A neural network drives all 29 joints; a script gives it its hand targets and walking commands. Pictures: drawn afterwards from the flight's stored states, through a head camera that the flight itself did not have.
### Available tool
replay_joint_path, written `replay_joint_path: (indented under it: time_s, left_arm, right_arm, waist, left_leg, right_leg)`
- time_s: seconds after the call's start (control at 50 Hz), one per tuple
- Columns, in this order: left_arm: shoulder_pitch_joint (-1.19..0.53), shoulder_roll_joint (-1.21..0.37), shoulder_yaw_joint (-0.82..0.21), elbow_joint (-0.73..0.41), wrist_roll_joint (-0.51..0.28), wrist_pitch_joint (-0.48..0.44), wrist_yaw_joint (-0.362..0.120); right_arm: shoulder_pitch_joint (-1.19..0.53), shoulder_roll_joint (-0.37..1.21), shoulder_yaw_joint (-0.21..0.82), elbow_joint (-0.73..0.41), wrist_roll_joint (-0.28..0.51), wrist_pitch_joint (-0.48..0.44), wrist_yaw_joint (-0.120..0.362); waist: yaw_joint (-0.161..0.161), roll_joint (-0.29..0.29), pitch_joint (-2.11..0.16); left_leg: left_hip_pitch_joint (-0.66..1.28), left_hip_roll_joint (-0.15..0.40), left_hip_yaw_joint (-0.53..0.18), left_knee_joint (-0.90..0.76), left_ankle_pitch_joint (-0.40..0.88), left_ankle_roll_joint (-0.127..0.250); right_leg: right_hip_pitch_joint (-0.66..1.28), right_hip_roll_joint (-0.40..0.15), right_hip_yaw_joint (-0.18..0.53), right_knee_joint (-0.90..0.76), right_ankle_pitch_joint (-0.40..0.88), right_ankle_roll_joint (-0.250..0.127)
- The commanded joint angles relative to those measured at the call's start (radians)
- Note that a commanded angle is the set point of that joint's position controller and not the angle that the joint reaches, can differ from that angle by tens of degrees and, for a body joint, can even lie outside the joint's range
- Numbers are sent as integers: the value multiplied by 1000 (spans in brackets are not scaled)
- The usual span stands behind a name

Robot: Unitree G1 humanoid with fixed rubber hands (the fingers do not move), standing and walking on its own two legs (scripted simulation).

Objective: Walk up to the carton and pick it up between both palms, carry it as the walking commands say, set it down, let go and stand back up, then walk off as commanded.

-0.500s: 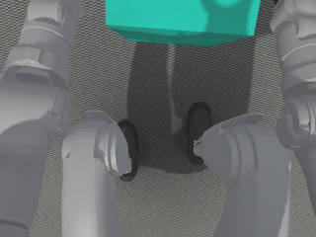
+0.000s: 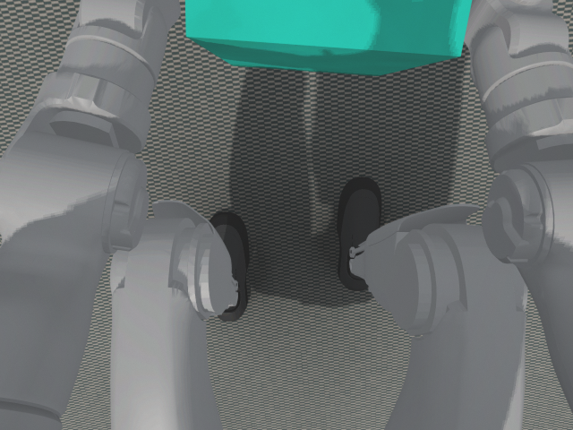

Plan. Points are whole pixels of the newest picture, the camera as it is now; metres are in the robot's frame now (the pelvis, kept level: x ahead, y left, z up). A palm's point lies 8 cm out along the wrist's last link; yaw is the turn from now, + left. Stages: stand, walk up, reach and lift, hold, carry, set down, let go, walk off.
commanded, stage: reach and lift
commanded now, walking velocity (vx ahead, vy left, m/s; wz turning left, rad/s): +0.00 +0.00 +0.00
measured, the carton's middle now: out of the picture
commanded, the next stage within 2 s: none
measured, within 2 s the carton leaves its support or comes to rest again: leaves its support in 0.78 s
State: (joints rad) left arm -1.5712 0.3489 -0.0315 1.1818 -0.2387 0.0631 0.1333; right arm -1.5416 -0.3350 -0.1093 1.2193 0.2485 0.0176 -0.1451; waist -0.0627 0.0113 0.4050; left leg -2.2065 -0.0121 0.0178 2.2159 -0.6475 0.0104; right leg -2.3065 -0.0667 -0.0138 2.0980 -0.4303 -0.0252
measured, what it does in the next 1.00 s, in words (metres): stands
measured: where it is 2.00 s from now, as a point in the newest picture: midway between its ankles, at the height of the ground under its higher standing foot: (293, 268)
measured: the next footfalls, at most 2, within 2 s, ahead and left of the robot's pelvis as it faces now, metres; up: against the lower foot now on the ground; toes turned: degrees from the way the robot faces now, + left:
none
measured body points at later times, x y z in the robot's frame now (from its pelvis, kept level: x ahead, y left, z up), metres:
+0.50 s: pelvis +0.00 +0.00 -0.01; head +0.37 -0.02 +0.23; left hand +0.59 +0.11 -0.18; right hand +0.56 -0.21 -0.18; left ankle +0.09 +0.11 -0.34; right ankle +0.15 -0.12 -0.34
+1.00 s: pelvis +0.01 +0.00 +0.01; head +0.36 -0.01 +0.29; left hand +0.59 +0.12 -0.13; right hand +0.56 -0.20 -0.13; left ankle +0.09 +0.11 -0.34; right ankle +0.15 -0.13 -0.34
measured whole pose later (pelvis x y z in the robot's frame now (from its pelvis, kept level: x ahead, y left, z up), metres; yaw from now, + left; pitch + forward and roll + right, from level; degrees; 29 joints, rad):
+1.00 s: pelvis +0.01 +0.00 +0.01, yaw +3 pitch +42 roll +0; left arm -1.40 0.23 0.25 0.92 0.01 0.26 0.10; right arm -1.34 -0.23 -0.34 0.89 0.03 0.26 -0.09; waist -0.09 0.04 0.18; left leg -2.26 -0.06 0.01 2.17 -0.64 -0.01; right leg -2.34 -0.02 0.03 2.09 -0.47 0.02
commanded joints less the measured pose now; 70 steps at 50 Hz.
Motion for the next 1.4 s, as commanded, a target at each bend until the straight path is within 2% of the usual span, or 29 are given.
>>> replay_joint_path:
  time_s: [0.0, 0.12, 0.18, 0.24, 0.32, 0.42, 0.52, 0.62, 0.68, 0.8, 0.86, 0.92, 0.94, 0.96, 1.04, 1.14, 1.26, 1.38]
  left_arm:
    - [-278, 47, -8, -97, 0, -24, -3]
    - [-288, -52, -50, -99, -18, -35, -20]
    - [-311, -149, -64, -101, -13, -36, -42]
    - [-363, -351, -85, -114, 3, -25, -96]
    - [-454, -720, -102, -141, 40, 10, -213]
    - [-460, -875, -49, -184, 90, 61, -289]
    - [-453, -948, -42, -236, 111, 95, -329]
    - [-443, -999, -76, -308, 117, 118, -343]
    - [-452, -1039, -109, -375, 107, 130, -343]
    - [-496, -1074, -164, -499, 75, 144, -329]
    - [-467, -1083, -141, -460, 105, 161, -323]
    - [-411, -1120, -112, -420, 122, 172, -320]
    - [-416, -1120, -95, -409, 131, 176, -322]
    - [-397, -1107, -68, -370, 156, 184, -325]
    - [-345, -1133, -25, -330, 187, 204, -332]
    - [-361, -1118, 7, -336, 217, 228, -341]
    - [-374, -1113, 15, -372, 231, 247, -354]
    - [-351, -1138, -1, -401, 229, 260, -364]
  right_arm:
    - [-236, -46, 25, -95, 6, -21, 5]
    - [-251, 47, 73, -105, 23, -24, 19]
    - [-286, 142, 97, -120, 24, -21, 40]
    - [-349, 340, 127, -146, 15, -9, 92]
    - [-477, 699, 162, -207, -25, 40, 206]
    - [-484, 852, 129, -249, -71, 99, 285]
    - [-468, 942, 119, -286, -67, 133, 326]
    - [-439, 992, 123, -308, -49, 153, 348]
    - [-457, 1011, 146, -371, -31, 159, 352]
    - [-449, 1048, 169, -454, -30, 186, 353]
    - [-446, 1043, 154, -463, -66, 204, 355]
    - [-438, 1053, 156, -501, -98, 216, 361]
    - [-463, 1048, 150, -516, -102, 218, 358]
    - [-454, 1040, 135, -504, -125, 228, 358]
    - [-444, 1043, 128, -524, -166, 249, 364]
    - [-464, 1054, 117, -537, -186, 278, 367]
    - [-440, 1105, 109, -534, -203, 311, 370]
    - [-403, 1137, 114, -556, -218, 328, 368]
  waist:
    - [-21, 23, -1255]
    - [-20, 18, -1240]
    - [-16, 19, -1229]
    - [-13, 25, -1211]
    - [-7, 25, -1154]
    - [-16, 37, -1134]
    - [-13, 44, -1148]
    - [-14, 66, -1209]
    - [-17, 81, -1329]
    - [-49, 81, -1525]
    - [-67, 84, -1486]
    - [-68, 69, -1486]
    - [-59, 71, -1485]
    - [-72, 62, -1442]
    - [-76, 38, -1425]
    - [-59, 19, -1442]
    - [-37, 12, -1487]
    - [-39, 22, -1541]
  left_leg:
    - [375, -53, -18, -240, 281, -29]
    - [367, -62, -18, -247, 291, -24]
    - [363, -68, -18, -249, 286, -20]
    - [355, -76, -16, -246, 277, -16]
    - [313, -93, -6, -233, 247, -6]
    - [305, -99, 12, -220, 224, 2]
    - [293, -99, 24, -210, 221, 9]
    - [330, -99, 31, -203, 250, 4]
    - [395, -102, 32, -201, 303, -1]
    - [486, -112, 29, -209, 397, -11]
    - [478, -115, 26, -240, 360, -10]
    - [451, -128, 33, -245, 387, -9]
    - [412, -128, 36, -266, 330, -7]
    - [403, -126, 35, -277, 311, -5]
    - [369, -137, 39, -295, 307, -3]
    - [361, -138, 45, -336, 251, 1]
    - [364, -137, 54, -366, 240, 3]
    - [381, -140, 56, -385, 281, -3]
  right_leg:
    - [847, 91, 9, -58, 325, 42]
    - [851, 98, 12, -65, 335, 38]
    - [851, 104, 11, -66, 329, 35]
    - [843, 114, 8, -63, 321, 30]
    - [806, 128, -3, -46, 282, 21]
    - [752, 129, -24, -34, 248, 19]
    - [731, 129, -31, -24, 248, 21]
    - [723, 130, -39, -13, 279, 25]
    - [753, 131, -47, -8, 326, 25]
    - [795, 135, -62, -23, 414, 27]
    - [735, 131, -71, -58, 354, 32]
    - [739, 144, -71, -81, 371, 32]
    - [757, 141, -69, -89, 337, 32]
    - [732, 139, -73, -107, 308, 36]
    - [747, 152, -71, -139, 300, 36]
    - [783, 156, -70, -178, 244, 40]
    - [831, 163, -64, -210, 240, 42]
    - [871, 170, -61, -229, 287, 41]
